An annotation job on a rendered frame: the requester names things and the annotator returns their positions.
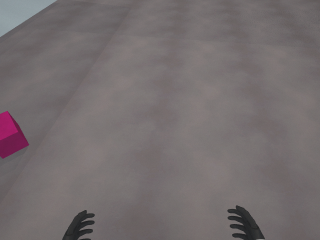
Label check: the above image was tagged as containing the right robot hand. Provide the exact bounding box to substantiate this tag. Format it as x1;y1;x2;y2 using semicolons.
227;205;265;240

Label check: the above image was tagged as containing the carton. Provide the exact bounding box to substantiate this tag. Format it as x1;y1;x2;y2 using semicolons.
0;111;29;159

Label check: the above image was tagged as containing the left robot hand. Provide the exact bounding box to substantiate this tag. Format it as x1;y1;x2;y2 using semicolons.
62;210;95;240

